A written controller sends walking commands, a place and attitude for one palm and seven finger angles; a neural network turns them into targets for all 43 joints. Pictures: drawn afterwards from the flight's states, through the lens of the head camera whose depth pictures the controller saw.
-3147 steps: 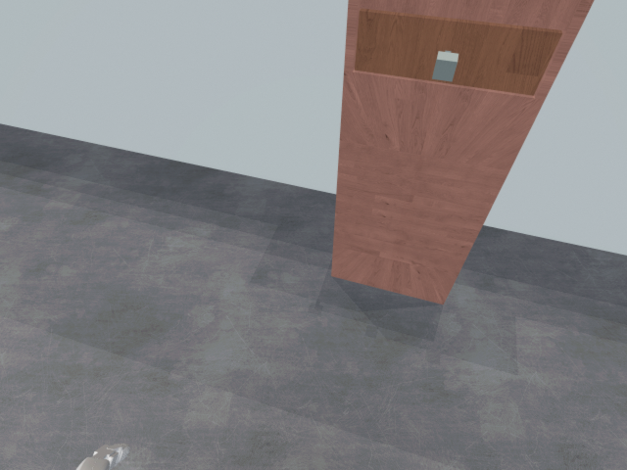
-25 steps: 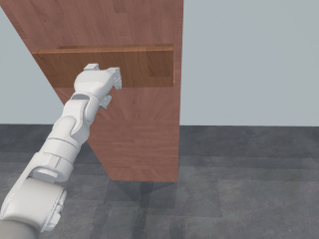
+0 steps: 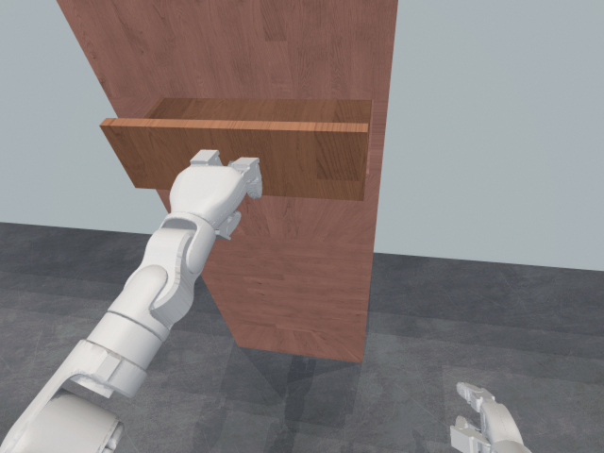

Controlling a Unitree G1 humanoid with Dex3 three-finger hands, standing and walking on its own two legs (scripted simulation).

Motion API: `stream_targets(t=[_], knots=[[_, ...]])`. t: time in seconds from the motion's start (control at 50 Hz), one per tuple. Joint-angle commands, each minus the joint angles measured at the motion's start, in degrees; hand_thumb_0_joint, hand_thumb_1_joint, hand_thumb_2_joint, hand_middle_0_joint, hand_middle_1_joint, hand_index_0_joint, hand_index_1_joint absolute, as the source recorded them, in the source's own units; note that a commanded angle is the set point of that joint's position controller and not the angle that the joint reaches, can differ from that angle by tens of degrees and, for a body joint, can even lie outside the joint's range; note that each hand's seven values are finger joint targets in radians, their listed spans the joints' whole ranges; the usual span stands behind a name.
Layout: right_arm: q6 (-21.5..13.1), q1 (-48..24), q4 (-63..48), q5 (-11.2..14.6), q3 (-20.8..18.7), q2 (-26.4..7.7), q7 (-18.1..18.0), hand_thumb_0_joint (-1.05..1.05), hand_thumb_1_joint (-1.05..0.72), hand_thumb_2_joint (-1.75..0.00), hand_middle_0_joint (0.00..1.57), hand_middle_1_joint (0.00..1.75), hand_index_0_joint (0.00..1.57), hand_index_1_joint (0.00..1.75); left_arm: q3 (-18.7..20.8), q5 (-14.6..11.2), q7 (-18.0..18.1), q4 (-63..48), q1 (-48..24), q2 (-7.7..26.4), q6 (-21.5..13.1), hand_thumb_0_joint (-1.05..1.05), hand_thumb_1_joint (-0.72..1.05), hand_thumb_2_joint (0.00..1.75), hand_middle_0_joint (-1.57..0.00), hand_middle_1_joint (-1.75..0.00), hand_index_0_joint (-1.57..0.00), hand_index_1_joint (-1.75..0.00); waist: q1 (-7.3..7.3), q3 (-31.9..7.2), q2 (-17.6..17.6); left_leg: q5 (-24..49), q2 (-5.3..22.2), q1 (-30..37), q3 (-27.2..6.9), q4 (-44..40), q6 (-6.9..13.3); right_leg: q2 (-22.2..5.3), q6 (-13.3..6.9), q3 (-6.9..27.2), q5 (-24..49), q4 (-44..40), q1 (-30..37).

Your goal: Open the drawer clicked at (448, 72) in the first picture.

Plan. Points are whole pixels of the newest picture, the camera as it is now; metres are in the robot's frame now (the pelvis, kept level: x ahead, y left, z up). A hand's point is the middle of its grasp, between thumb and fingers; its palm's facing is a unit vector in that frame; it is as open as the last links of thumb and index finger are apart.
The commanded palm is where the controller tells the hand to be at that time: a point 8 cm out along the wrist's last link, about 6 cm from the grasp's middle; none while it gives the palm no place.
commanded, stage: pull the drawer open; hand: left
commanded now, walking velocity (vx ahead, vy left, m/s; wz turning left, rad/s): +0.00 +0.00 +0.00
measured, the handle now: (226, 182) +0.44 +0.15 +0.14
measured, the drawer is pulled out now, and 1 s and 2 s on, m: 0.07 0.19 0.30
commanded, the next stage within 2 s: open the thumb to release the handle in 1.98 s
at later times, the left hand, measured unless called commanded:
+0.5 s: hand (218, 231) +0.37 +0.14 +0.12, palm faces +0.01 -0.07 -1.00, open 6.7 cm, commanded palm +0.32 +0.15 +0.19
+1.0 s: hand (193, 290) +0.27 +0.15 +0.12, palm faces +0.03 -0.12 -0.99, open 6.9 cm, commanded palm +0.23 +0.16 +0.19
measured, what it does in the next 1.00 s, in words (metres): stands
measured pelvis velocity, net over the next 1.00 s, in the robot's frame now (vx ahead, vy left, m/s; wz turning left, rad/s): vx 0.00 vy -0.01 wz -0.03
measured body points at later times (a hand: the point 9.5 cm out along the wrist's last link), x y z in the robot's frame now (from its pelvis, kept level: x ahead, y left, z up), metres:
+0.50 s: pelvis -0.01 -0.01 +0.00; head +0.00 -0.06 +0.45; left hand +0.36 +0.15 +0.17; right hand +0.13 -0.26 -0.13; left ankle -0.01 +0.11 -0.73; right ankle -0.07 -0.11 -0.73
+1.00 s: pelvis +0.00 -0.01 +0.00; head +0.00 -0.06 +0.45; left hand +0.27 +0.16 +0.17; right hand +0.23 -0.22 -0.09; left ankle -0.01 +0.11 -0.73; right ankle -0.07 -0.11 -0.73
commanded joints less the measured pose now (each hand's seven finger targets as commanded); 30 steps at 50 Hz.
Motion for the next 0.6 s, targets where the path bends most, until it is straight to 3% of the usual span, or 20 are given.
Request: stream_targets(t=[0.0, 0.02, 0.04, 0.1, 0.14, 0.16, 0.22, 0.24, 0.26, 0.3, 0.34, 0.4, 0.44, 0.46, 0.48, 0.54, 0.56, 0.58], knots=[[-1.4, -2.3, -5.5, -0.4, -1.4, -4.8, -0.7, 0.0, -0.9, -0.9, 0.2, 0.3, 0.2, 0.3, 5.6, 0.6, 2.9, -10.1, -32.4, 4.4, -0.7, 0.0, 0.9, 0.9, -0.4, -1.35, -0.4, -1.35, -4.08, -20.4, -4.7, 34.4, 0.7, 18.9, 1.3, 2.2, 0.7, 1.8, -1.0, -1.9, 33.4, -1.1, -1.0], [-1.2, -2.7, -5.7, -0.4, -1.2, -4.6, -0.8, 0.0, -0.9, -0.9, 0.2, 0.3, 0.2, 0.3, 4.7, 0.4, 2.5, -9.4, -32.9, 3.4, -0.7, 0.0, 0.9, 0.9, -0.4, -1.35, -0.4, -1.35, -4.06, -20.0, -4.8, 33.5, 0.6, 18.8, 1.3, 2.2, 0.8, 1.6, -0.9, -1.9, 33.1, -1.1, -1.2], [-1.1, -2.5, -5.3, -0.6, -1.3, -5.3, -1.0, 0.0, -0.9, -0.9, 0.2, 0.3, 0.2, 0.3, 7.1, 0.5, 2.2, -9.0, -33.3, 6.7, -1.0, 0.0, 0.9, 0.9, -0.4, -1.35, -0.4, -1.35, -4.06, -21.0, -7.2, 31.7, 0.5, 18.4, 1.6, 2.3, 0.8, 1.3, -1.0, -1.5, 33.6, -1.3, 0.3], [-0.9, -3.4, -6.0, -0.6, -0.7, -4.5, -1.5, 0.0, -0.9, -0.9, 0.2, 0.3, 0.2, 0.3, 4.7, 0.2, 1.3, -6.4, -34.3, 3.5, -2.0, 0.0, 0.9, 0.9, -0.4, -1.35, -0.4, -1.35, -4.02, -19.4, -7.2, 27.3, -0.2, 15.9, 1.7, 1.8, 1.1, 1.0, -0.8, -1.7, 32.5, -1.1, 0.0], [-0.9, -3.2, -6.0, -0.7, -0.7, -5.0, -1.9, 0.0, -0.9, -0.9, 0.2, 0.3, 0.2, 0.3, 7.4, -0.2, 0.9, -5.3, -34.4, 7.1, -2.9, 0.0, 0.9, 0.9, -0.4, -1.35, -0.4, -1.35, -3.81, -19.1, -8.3, 25.0, -0.3, 14.9, 2.0, 1.8, 1.2, 0.6, -0.8, -1.2, 32.0, -1.5, 1.0], [-1.0, -3.8, -6.5, -0.7, -0.5, -4.6, -2.0, 0.0, -0.9, -0.9, 0.2, 0.3, 0.2, 0.3, 7.4, 0.0, 0.7, -5.1, -34.1, 6.8, -3.3, 0.0, 0.9, 0.9, -0.4, -1.35, -0.4, -1.35, -3.24, -19.7, -7.9, 24.4, -0.5, 14.1, 2.0, 1.6, 1.3, 0.5, -0.7, -1.0, 32.5, -1.2, 1.7], [-0.8, -4.8, -7.8, -0.9, -0.5, -4.4, -1.8, 0.0, -0.9, -0.9, 0.2, 0.3, 0.2, 0.3, 9.3, -0.9, 0.3, -7.7, -28.1, 7.6, -4.7, 0.0, 0.9, 0.9, -0.4, -1.35, -0.4, -1.35, -1.72, -19.5, -7.0, 24.6, -0.5, 13.5, 2.2, 1.4, 1.5, 0.4, -0.7, -0.8, 33.6, -0.9, 3.2], [-0.6, -4.7, -8.1, -1.0, -0.6, -4.8, -1.8, 0.0, -0.9, -0.9, 0.2, 0.3, 0.2, 0.3, 11.1, -1.0, 0.2, -8.5, -25.7, 9.8, -5.3, 0.0, 0.9, 0.9, -0.4, -1.35, -0.4, -1.35, -1.26, -20.1, -8.2, 24.1, -0.5, 12.6, 2.2, 1.2, 1.3, 0.1, -0.7, -0.5, 33.5, -1.0, 5.0], [-0.8, -5.4, -8.8, -1.0, -0.5, -4.3, -1.6, 0.0, -0.9, -0.9, 0.2, 0.3, 0.2, 0.3, 9.7, -1.1, 0.1, -9.6, -23.7, 7.6, -5.6, 0.0, 0.9, 0.9, -0.4, -1.35, -0.4, -1.35, -0.89, -20.0, -7.2, 24.2, -0.5, 12.3, 2.2, 1.1, 1.6, 0.2, -0.6, -0.5, 33.9, -0.7, 4.8], [-0.8, -5.6, -9.7, -1.1, -0.7, -4.3, -1.0, 0.0, -0.9, -0.9, 0.2, 0.3, 0.2, 0.3, 11.3, -1.6, 0.3, -13.5, -18.5, 8.2, -6.2, 0.0, 0.9, 0.9, -0.4, -1.35, -0.4, -1.35, 0.06, -20.3, -6.2, 25.7, -0.2, 12.5, 2.4, 0.9, 1.5, 0.3, -0.6, -0.5, 34.9, -0.6, 5.7], [-0.9, -6.3, -10.7, -1.1, -1.0, -4.7, -0.6, 0.0, -0.9, -0.9, 0.2, 0.3, 0.2, 0.3, 15.2, -2.1, 0.6, -16.6, -11.4, 11.7, -6.6, 0.0, 0.9, 0.9, -0.4, -1.35, -0.4, -1.35, 1.23, -20.6, -7.5, 25.8, -0.1, 11.5, 2.7, 0.5, 1.5, 0.0, -0.5, 0.0, 36.7, -0.7, 8.4], [-1.4, -6.6, -11.5, -0.9, -1.2, -4.4, 0.2, 0.0, -0.9, -0.9, 0.2, 0.3, 0.2, 0.3, 14.0, -2.7, 1.1, -24.2, -6.6, 9.2, -6.9, 0.0, 0.9, 0.9, -0.4, -1.35, -0.4, -1.35, 0.87, -20.0, -6.7, 28.3, 0.2, 12.1, 2.8, 0.3, 1.6, 0.3, -0.1, -0.2, 38.9, -0.3, 8.0], [-1.8, -6.6, -11.4, -0.9, -1.5, -5.0, 0.5, 0.0, -0.9, -0.9, 0.2, 0.3, 0.2, 0.3, 16.5, -3.1, 1.7, -25.4, -2.5, 11.4, -6.4, 0.0, 0.9, 0.9, -0.4, -1.35, -0.4, -1.35, 1.15, -18.8, -8.1, 27.9, 0.6, 12.0, 3.0, 0.0, 1.5, 0.3, -0.2, -0.2, 37.7, -0.6, 8.3], [-2.1, -7.1, -12.0, -0.8, -1.4, -4.5, 0.8, 0.0, -0.9, -0.9, 0.2, 0.3, 0.2, 0.3, 14.7, -3.1, 1.8, -28.0, -2.0, 9.2, -6.1, 0.0, 0.9, 0.9, -0.4, -1.35, -0.4, -1.35, 1.14, -19.2, -6.8, 28.4, 0.4, 12.5, 2.9, 0.0, 1.6, 0.4, -0.1, -0.2, 37.9, -0.5, 8.0], [-2.4, -6.8, -11.6, -0.8, -1.7, -4.5, 0.8, 0.0, -0.9, -0.9, 0.2, 0.3, 0.2, 0.3, 16.3, -3.2, 2.2, -28.1, 0.7, 10.2, -5.8, 0.0, 0.9, 0.9, -0.4, -1.35, -0.4, -1.35, 1.16, -18.5, -7.3, 28.8, 0.6, 12.8, 3.1, 0.2, 1.6, 0.6, 0.0, -0.2, 38.5, -0.5, 7.6], [-3.0, -7.2, -11.7, -0.7, -1.8, -4.9, 1.2, 0.0, -0.9, -0.9, 0.2, 0.3, 0.2, 0.3, 16.3, -3.7, 2.9, -32.3, 4.1, 10.1, -5.0, 0.0, 0.9, 0.9, -0.4, -1.35, -0.4, -1.35, 1.03, -17.9, -7.2, 30.1, 0.8, 13.7, 3.2, 0.1, 1.4, 0.5, 0.0, -0.4, 38.3, -0.8, 7.4], [-3.3, -7.6, -11.9, -0.6, -1.7, -4.4, 1.4, 0.0, -0.9, -0.9, 0.2, 0.3, 0.2, 0.3, 15.1, -3.6, 3.0, -33.3, 5.3, 8.5, -4.7, 0.0, 0.9, 0.9, -0.4, -1.35, -0.4, -1.35, 1.15, -17.9, -7.1, 29.8, 0.6, 13.8, 3.1, 0.1, 1.6, 0.6, 0.2, -0.4, 38.2, -0.7, 7.0], [-3.4, -7.4, -11.4, -0.6, -1.7, -4.6, 1.4, 0.0, -0.9, -0.9, 0.2, 0.3, 0.2, 0.3, 16.3, -3.7, 3.2, -32.4, 7.4, 9.4, -4.2, 0.0, 0.9, 0.9, -0.4, -1.35, -0.4, -1.35, 1.01, -16.5, -7.9, 29.2, 0.6, 13.5, 3.1, -0.1, 1.5, 0.8, 0.2, -0.7, 37.8, -0.9, 6.6]])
